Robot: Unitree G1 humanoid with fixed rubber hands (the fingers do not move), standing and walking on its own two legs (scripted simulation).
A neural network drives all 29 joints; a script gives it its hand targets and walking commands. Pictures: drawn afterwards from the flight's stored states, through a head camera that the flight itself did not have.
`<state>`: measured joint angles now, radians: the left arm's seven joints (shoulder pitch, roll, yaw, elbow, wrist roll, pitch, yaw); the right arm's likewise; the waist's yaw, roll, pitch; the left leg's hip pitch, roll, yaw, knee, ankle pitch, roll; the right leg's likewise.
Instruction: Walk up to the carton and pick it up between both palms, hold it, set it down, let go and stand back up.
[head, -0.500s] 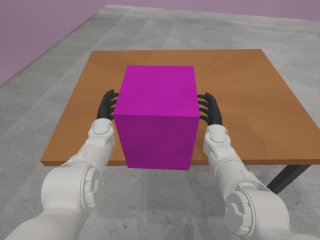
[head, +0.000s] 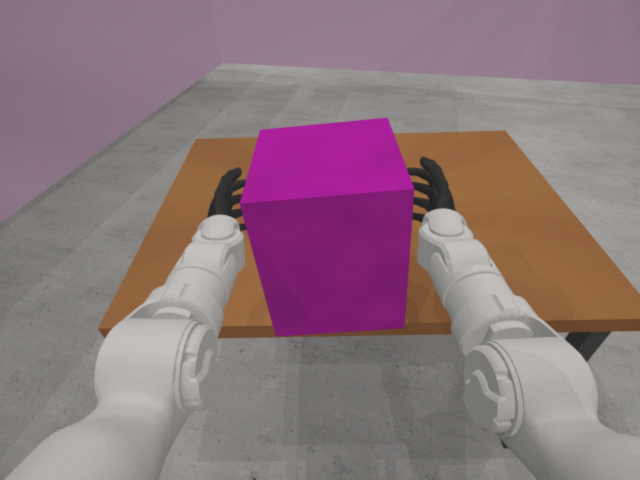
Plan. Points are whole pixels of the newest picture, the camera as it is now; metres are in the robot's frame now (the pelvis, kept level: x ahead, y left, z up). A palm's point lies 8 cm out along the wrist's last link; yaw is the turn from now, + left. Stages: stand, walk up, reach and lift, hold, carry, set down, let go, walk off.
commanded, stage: reach and lift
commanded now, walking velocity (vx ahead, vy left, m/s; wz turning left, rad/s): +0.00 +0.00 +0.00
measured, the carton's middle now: (331, 227) +0.49 -0.01 +0.10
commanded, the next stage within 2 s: hold in 1.74 s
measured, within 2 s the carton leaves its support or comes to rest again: neither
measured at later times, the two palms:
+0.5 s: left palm (204, 196) +0.42 +0.15 +0.21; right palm (437, 191) +0.41 -0.13 +0.22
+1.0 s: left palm (196, 186) +0.41 +0.15 +0.23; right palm (437, 179) +0.41 -0.13 +0.24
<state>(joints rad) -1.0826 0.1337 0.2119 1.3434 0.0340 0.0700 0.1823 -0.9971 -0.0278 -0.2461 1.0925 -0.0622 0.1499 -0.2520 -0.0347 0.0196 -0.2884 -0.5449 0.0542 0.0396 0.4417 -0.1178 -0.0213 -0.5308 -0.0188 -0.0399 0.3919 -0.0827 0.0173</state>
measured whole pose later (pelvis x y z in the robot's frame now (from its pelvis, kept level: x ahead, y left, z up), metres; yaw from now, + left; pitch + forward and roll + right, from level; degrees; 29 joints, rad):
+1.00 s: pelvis +0.01 +0.00 +0.01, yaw +0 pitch +4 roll -1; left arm -1.06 0.13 0.25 1.05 0.12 0.49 0.16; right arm -1.06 -0.05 -0.14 1.09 0.09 0.35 -0.31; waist -0.03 0.01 -0.26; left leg -0.35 0.05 0.04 0.43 -0.15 -0.02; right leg -0.32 -0.02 -0.04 0.36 -0.10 0.02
